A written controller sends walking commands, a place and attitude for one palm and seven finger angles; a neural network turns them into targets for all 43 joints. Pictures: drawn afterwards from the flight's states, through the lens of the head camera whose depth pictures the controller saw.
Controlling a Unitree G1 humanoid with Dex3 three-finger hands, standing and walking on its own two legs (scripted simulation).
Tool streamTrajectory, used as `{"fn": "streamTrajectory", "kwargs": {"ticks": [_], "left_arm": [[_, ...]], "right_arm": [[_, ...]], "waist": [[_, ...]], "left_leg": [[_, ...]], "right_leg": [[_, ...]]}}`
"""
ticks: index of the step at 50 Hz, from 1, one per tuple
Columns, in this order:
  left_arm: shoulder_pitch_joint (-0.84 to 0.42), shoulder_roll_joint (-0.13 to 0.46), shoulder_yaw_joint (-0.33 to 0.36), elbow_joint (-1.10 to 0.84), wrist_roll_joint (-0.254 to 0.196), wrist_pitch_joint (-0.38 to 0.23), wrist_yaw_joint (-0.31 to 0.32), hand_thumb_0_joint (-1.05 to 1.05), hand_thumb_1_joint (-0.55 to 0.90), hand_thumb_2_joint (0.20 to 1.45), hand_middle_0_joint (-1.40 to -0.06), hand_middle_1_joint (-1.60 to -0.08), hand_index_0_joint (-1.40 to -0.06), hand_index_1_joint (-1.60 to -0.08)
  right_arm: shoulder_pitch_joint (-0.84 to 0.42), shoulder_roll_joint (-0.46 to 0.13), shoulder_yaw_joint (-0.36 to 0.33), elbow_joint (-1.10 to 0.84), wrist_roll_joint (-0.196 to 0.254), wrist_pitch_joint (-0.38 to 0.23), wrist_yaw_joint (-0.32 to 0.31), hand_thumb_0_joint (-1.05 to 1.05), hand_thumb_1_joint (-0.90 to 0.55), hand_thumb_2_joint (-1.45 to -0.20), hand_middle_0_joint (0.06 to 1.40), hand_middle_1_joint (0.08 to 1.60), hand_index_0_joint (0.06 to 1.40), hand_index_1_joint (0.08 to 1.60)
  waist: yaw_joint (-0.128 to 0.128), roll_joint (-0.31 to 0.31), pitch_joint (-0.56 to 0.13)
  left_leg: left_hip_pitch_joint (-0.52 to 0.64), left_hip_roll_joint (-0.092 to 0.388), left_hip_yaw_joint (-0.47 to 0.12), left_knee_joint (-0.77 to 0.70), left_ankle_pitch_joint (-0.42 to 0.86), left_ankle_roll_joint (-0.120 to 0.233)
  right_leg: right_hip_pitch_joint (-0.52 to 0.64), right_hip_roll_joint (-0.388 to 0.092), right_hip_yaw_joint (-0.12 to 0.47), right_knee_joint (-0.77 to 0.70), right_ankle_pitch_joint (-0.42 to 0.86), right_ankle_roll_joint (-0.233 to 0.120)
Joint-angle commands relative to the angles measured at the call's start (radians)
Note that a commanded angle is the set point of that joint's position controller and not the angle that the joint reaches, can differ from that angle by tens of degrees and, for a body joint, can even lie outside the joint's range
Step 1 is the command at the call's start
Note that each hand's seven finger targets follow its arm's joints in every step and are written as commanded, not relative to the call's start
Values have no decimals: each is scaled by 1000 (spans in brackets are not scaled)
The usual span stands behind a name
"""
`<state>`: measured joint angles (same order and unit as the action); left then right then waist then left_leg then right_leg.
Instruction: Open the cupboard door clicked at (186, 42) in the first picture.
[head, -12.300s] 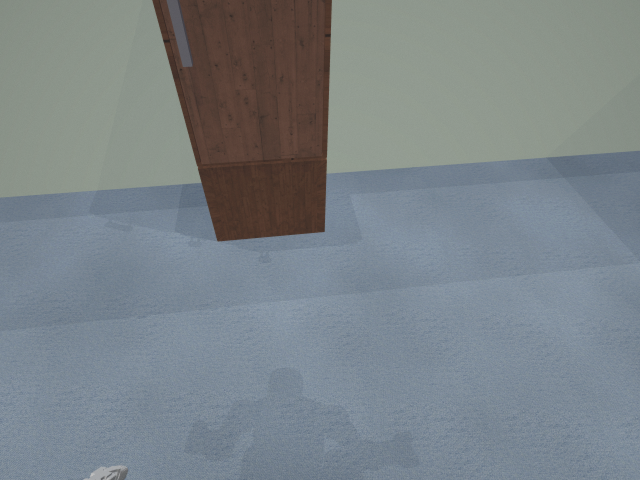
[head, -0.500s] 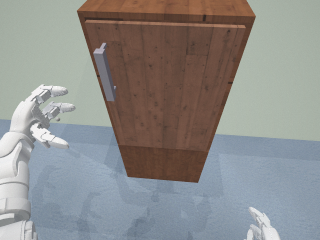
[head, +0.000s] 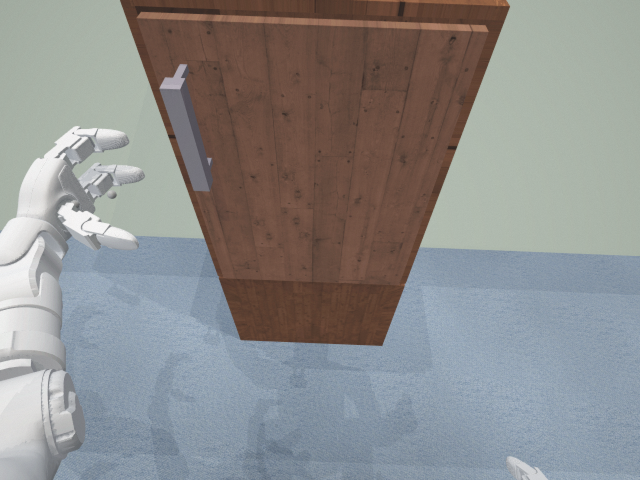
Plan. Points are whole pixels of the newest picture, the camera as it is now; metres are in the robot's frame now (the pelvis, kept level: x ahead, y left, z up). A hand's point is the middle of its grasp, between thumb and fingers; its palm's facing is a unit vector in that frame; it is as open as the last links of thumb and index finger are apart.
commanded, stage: move the hooked fingers beside the handle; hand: left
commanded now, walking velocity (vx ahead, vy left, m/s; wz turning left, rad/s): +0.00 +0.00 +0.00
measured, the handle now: (193, 131) +0.56 +0.19 +0.12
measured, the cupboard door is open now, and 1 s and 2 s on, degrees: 0 0 0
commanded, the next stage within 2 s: slide the fingers in behind the handle in 1.54 s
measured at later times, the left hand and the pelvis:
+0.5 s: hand (130, 156) +0.48 +0.26 +0.13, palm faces -0.04 -1.00 +0.01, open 14.0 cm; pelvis +0.00 +0.01 -0.01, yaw -1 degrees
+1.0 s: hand (142, 140) +0.53 +0.26 +0.12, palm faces -0.05 -1.00 +0.02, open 13.9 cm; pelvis +0.02 +0.02 -0.01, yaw -3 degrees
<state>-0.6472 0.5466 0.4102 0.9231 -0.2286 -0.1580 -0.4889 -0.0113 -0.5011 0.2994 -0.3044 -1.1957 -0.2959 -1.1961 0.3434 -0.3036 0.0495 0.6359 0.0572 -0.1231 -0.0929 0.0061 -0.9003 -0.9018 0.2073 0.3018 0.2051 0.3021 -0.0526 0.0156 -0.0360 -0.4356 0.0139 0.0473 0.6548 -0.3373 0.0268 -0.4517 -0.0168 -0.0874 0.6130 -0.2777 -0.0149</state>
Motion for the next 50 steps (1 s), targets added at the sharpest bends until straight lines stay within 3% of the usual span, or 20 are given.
{"fn": "streamTrajectory", "kwargs": {"ticks": [1,4,7,8,12,14,22,23,26,30,32,34,36,37,40,42,44,47,49,50], "left_arm": [[-461,294,41,-167,-14,-86,2,0,-500,300,-300,-1200,-300,-1200],[-500,313,45,-94,5,-95,12,0,-500,300,-300,-1200,-300,-1200],[-539,339,59,-91,16,-115,21,0,-500,300,-300,-1200,-300,-1200],[-545,346,62,-67,18,-118,23,0,-500,300,-300,-1200,-300,-1200],[-597,398,90,-26,30,-133,21,0,-500,300,-300,-1200,-300,-1200],[-604,374,61,-1,41,-136,16,0,-500,300,-300,-1200,-300,-1200],[-710,444,77,71,53,-141,2,0,-500,300,-300,-1200,-300,-1200],[-726,416,51,82,57,-139,-1,0,-500,300,-300,-1200,-300,-1200],[-756,456,79,80,58,-144,-1,0,-500,300,-300,-1200,-300,-1200],[-775,464,71,126,72,-136,3,0,-500,300,-300,-1200,-300,-1200],[-817,474,63,143,88,-131,10,0,-500,300,-300,-1200,-300,-1200],[-844,495,66,178,100,-125,19,0,-500,300,-300,-1200,-300,-1200],[-894,495,63,140,105,-137,24,0,-500,300,-300,-1200,-300,-1200],[-887,525,86,162,111,-137,27,0,-500,300,-300,-1200,-300,-1200],[-831,491,79,161,104,-141,19,0,-500,300,-300,-1200,-300,-1200],[-766,520,113,158,100,-134,11,0,-500,300,-300,-1200,-300,-1200],[-747,496,97,149,100,-125,7,0,-500,300,-300,-1200,-300,-1200],[-711,527,127,121,96,-120,10,0,-500,300,-300,-1200,-300,-1200],[-765,480,90,77,93,-127,14,0,-500,300,-300,-1200,-300,-1200],[-776,473,93,32,83,-141,19,0,-500,300,-300,-1200,-300,-1200]], "right_arm": [[51,-158,-60,-107,-3,-22,-8,0,-900,-900,200,300,200,300],[69,-162,-59,-98,-5,-7,-6,0,-900,-900,200,300,200,300],[88,-165,-62,-96,-11,5,-1,0,-900,-900,200,300,200,300],[94,-166,-62,-92,-10,11,-1,0,-900,-900,200,300,200,300],[117,-172,-64,-82,-14,31,1,0,-900,-900,200,300,200,300],[125,-170,-63,-83,-14,40,3,0,-900,-900,200,300,200,300],[174,-188,-65,-62,-19,78,-1,0,-900,-900,200,300,200,300],[177,-184,-64,-59,-19,81,0,0,-900,-900,200,300,200,300],[200,-190,-66,-53,-25,94,2,0,-900,-900,200,300,200,300],[218,-192,-63,-54,-27,112,3,0,-900,-900,200,300,200,300],[229,-195,-63,-45,-29,120,5,0,-900,-900,200,300,200,300],[244,-201,-60,-42,-32,127,3,0,-900,-900,200,300,200,300],[256,-200,-63,-41,-36,129,4,0,-900,-900,200,300,200,300],[267,-202,-62,-36,-39,133,4,0,-900,-900,200,300,200,300],[279,-196,-65,-47,-43,144,12,0,-900,-900,200,300,200,300],[282,-198,-67,-55,-45,155,20,0,-900,-900,200,300,200,300],[275,-193,-69,-68,-42,167,25,0,-900,-900,200,300,200,300],[276,-195,-72,-80,-40,182,28,0,-900,-900,200,300,200,300],[267,-189,-73,-79,-40,185,29,0,-900,-900,200,300,200,300],[268,-187,-75,-80,-41,186,28,0,-900,-900,200,300,200,300]], "waist": [[-16,64,-342],[-24,54,-308],[-25,67,-363],[-33,41,-355],[-39,69,-378],[-50,80,-371],[-85,70,-390],[-92,103,-382],[-95,105,-433],[-104,109,-404],[-118,146,-400],[-137,98,-385],[-141,173,-449],[-137,163,-458],[-125,161,-490],[-100,161,-516],[-99,149,-490],[-87,125,-487],[-105,160,-459],[-102,180,-491]], "left_leg": [[147,-10,-75,-72,289,-2],[107,-8,-78,-72,266,-2],[124,-6,-78,-58,298,-3],[109,-5,-75,-54,299,1],[95,-4,-74,-41,313,1],[101,-2,-78,-40,313,-1],[70,3,-84,-17,303,5],[79,3,-83,-15,304,4],[102,8,-91,-1,357,0],[76,8,-92,8,356,3],[82,11,-96,13,342,0],[53,15,-104,16,320,4],[108,17,-105,30,374,-2],[108,19,-111,38,387,-5],[133,23,-112,50,482,-10],[135,27,-104,58,525,-13],[111,25,-97,52,507,-9],[102,25,-95,53,522,-6],[115,26,-95,48,496,-6],[160,30,-104,56,552,-9]], "right_leg": [[109,29,55,-41,255,-17],[83,27,53,-35,234,-16],[86,28,56,-23,258,-14],[90,30,59,-24,267,-12],[88,31,64,-15,282,-10],[58,34,58,-14,267,-11],[26,40,61,-9,258,-5],[5,40,62,-10,252,-6],[5,44,58,0,278,-6],[-20,47,56,3,268,-8],[-57,48,56,0,245,-5],[-66,49,54,1,230,-3],[-83,50,56,9,250,-4],[-87,52,53,13,251,-5],[-73,58,46,28,302,-8],[-56,59,48,32,333,-5],[-51,60,44,30,333,-3],[-33,63,44,32,349,-4],[-62,63,41,26,324,-3],[-66,66,40,32,334,-8]]}}
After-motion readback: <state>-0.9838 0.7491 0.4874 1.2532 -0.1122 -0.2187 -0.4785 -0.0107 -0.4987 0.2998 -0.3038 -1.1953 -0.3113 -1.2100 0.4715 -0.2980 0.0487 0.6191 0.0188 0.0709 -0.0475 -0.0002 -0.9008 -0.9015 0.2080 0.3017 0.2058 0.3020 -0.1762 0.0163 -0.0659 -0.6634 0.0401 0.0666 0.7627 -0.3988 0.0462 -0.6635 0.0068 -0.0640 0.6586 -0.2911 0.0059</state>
